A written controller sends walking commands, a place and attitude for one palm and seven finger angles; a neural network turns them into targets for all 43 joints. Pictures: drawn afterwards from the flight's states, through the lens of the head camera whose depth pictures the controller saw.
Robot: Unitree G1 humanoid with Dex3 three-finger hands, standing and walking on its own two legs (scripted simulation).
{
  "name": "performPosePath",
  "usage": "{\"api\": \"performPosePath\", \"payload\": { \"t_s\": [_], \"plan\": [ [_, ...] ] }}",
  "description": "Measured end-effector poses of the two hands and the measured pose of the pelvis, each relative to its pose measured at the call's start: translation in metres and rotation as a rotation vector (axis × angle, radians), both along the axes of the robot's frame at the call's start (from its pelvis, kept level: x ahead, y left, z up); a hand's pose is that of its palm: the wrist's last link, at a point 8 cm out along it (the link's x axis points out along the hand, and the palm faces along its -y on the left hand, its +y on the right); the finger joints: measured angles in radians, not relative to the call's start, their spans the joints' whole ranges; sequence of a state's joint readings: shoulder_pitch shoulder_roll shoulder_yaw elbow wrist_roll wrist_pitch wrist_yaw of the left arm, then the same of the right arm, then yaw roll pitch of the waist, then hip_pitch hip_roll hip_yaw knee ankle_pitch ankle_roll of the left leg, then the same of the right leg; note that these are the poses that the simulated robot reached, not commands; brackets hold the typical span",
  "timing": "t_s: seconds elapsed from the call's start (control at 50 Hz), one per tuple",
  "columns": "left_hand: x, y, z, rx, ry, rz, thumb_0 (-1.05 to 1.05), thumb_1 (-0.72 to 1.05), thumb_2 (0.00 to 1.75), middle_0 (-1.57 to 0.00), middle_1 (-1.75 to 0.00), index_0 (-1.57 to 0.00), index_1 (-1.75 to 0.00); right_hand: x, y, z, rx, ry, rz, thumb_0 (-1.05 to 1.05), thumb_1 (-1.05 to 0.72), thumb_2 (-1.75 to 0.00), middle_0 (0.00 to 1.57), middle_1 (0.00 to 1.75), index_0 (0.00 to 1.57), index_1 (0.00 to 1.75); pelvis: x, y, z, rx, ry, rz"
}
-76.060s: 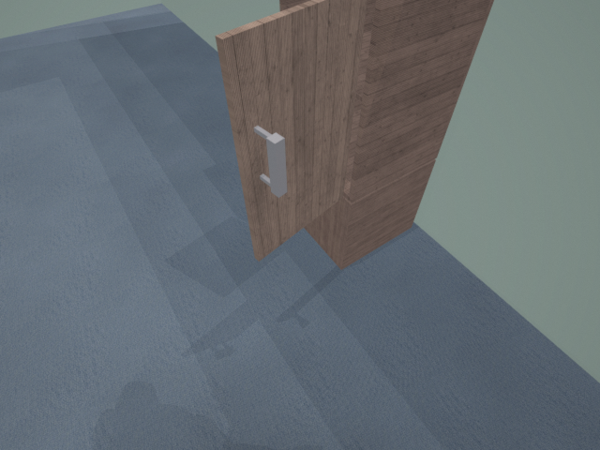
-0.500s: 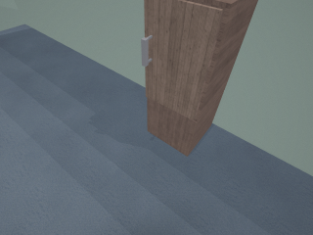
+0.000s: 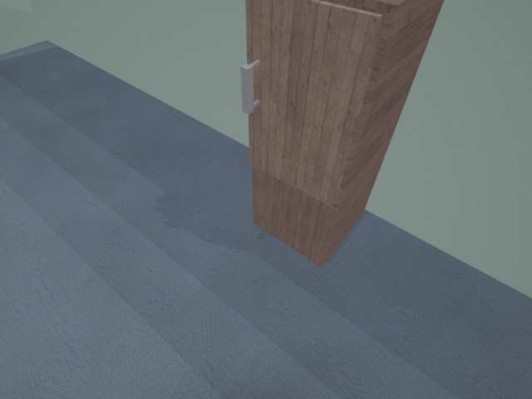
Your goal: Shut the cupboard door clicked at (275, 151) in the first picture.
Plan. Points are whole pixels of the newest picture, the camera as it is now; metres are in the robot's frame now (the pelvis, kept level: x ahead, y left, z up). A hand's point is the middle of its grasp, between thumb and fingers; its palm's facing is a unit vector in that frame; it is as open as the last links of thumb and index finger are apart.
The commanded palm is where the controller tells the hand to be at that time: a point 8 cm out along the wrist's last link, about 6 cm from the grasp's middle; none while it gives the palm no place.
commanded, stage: look to check the result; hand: left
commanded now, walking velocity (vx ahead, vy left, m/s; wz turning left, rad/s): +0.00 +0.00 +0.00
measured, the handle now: (252, 87) +0.92 +0.09 +0.00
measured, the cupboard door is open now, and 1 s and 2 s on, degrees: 4 4 4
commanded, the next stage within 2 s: walk to a spot facing it in 0.06 s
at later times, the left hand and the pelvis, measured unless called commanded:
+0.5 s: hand out of the picture -0.01 +0.19 -0.21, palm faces +0.18 -0.96 -0.19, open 7.4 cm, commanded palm none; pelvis +0.01 +0.01 -0.03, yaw +8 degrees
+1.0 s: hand out of the picture -0.01 +0.18 -0.15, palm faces +0.42 -0.85 -0.33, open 7.4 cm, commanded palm none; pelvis +0.00 -0.05 -0.01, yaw +27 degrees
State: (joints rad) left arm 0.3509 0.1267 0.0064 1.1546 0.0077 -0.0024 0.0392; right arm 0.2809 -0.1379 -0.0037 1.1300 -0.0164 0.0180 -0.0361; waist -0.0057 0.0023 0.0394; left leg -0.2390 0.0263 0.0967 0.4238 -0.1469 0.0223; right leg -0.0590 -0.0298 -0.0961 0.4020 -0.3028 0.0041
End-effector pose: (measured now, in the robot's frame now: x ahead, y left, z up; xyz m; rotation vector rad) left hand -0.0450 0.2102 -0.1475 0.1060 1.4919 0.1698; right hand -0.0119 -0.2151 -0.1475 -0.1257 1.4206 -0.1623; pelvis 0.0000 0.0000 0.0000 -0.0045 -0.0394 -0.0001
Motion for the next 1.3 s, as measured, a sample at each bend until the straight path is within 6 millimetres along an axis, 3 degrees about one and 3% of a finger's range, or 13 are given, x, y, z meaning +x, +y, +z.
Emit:
{"api": "performPosePath", "payload": {
  "t_s": [0.26, 0.42, 0.54, 0.7, 0.82, 0.88, 0.94, 1.06, 1.14, 1.3],
  "plan": [
    [0.018, -0.005, -0.002, -0.001, -0.034, 0.002, 0.0, 0.91, 0.9, -0.19, -0.3, -0.2, -0.3, 0.005, -0.005, 0.0, 0.0, 0.004, 0.008, 0.01, -0.91, -0.9, 0.2, 0.3, 0.2, 0.29, 0.004, -0.005, -0.001, 0.001, -0.001, 0.013],
    [0.02, 0.008, -0.015, 0.022, -0.062, 0.076, 0.01, 0.91, 0.9, -0.2, -0.3, -0.2, -0.3, 0.012, -0.007, -0.011, -0.008, 0.05, 0.057, 0.01, -0.91, -0.9, 0.2, 0.3, 0.2, 0.29, 0.004, -0.001, -0.015, -0.026, -0.001, 0.094],
    [0.032, 0.034, -0.028, 0.039, -0.104, 0.131, 0.01, 0.91, 0.9, -0.2, -0.3, -0.2, -0.3, 0.043, -0.006, -0.011, -0.055, 0.007, 0.136, 0.01, -0.91, -0.9, 0.2, 0.3, 0.2, 0.29, 0.004, 0.011, -0.025, -0.016, 0.007, 0.153],
    [0.067, 0.06, 0.009, 0.117, -0.262, 0.152, 0.01, 0.91, 0.9, -0.19, -0.3, -0.2, -0.3, 0.082, -0.016, 0.008, -0.074, -0.057, 0.259, 0.01, -0.91, -0.9, 0.21, 0.3, 0.2, 0.29, -0.008, 0.004, -0.005, -0.037, 0.065, 0.249],
    [0.072, 0.055, 0.025, 0.175, -0.344, 0.199, 0.01, 0.91, 0.9, -0.19, -0.3, -0.19, -0.3, 0.119, -0.036, 0.011, -0.074, -0.1, 0.343, 0.01, -0.91, -0.9, 0.21, 0.3, 0.2, 0.29, -0.01, -0.019, -0.003, -0.046, 0.08, 0.338],
    [0.059, 0.043, 0.028, 0.206, -0.355, 0.237, 0.01, 0.91, 0.9, -0.19, -0.3, -0.2, -0.3, 0.141, -0.049, 0.004, -0.063, -0.121, 0.38, 0.01, -0.91, -0.9, 0.21, 0.3, 0.2, 0.29, -0.007, -0.035, -0.008, -0.029, 0.087, 0.385],
    [0.031, 0.026, 0.028, 0.23, -0.307, 0.282, 0.0, 0.91, 0.9, -0.2, -0.3, -0.2, -0.3, 0.163, -0.057, -0.001, -0.055, -0.141, 0.412, 0.01, -0.91, -0.9, 0.21, 0.3, 0.2, 0.29, -0.006, -0.046, -0.01, -0.014, 0.077, 0.423],
    [-0.016, -0.006, 0.029, 0.206, -0.189, 0.384, 0.01, 0.91, 0.9, -0.2, -0.3, -0.2, -0.3, 0.194, -0.047, 0.006, -0.022, -0.157, 0.501, 0.01, -0.91, -0.9, 0.2, 0.3, 0.2, 0.29, 0.001, -0.051, -0.002, 0.021, 0.067, 0.513],
    [-0.041, -0.02, 0.021, 0.186, -0.169, 0.471, 0.01, 0.9, 0.9, -0.2, -0.3, -0.2, -0.3, 0.212, -0.023, 0.004, -0.008, -0.138, 0.605, 0.01, -0.91, -0.9, 0.2, 0.3, 0.2, 0.29, 0.004, -0.049, -0.005, 0.031, 0.064, 0.588],
    [-0.101, -0.026, -0.01, 0.149, -0.094, 0.643, 0.01, 0.9, 0.9, -0.2, -0.3, -0.2, -0.3, 0.254, 0.051, 0.004, 0.011, -0.251, 0.803, 0.01, -0.91, -0.9, 0.2, 0.3, 0.2, 0.29, 0.001, -0.034, -0.022, 0.023, 0.054, 0.694]
  ]
}}
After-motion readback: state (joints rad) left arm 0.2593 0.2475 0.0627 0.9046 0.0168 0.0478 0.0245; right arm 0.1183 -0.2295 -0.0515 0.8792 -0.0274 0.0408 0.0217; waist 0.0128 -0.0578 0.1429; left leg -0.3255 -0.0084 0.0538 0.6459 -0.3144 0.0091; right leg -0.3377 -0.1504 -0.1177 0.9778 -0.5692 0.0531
